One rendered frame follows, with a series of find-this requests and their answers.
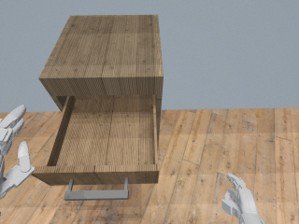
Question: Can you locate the robot right hand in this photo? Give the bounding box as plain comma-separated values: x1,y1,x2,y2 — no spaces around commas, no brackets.
221,173,259,219

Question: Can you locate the cabinet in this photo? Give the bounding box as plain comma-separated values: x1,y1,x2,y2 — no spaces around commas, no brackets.
38,14,164,154

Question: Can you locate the robot right forearm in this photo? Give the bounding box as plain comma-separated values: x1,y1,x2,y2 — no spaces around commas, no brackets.
239,212,264,224

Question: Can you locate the handle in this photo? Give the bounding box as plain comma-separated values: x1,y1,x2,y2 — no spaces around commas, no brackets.
64,177,129,201

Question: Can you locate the drawer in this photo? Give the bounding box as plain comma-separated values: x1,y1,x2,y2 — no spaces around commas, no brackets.
31,94,160,186

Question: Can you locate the robot left hand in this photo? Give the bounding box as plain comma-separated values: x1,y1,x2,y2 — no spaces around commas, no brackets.
0,105,35,200

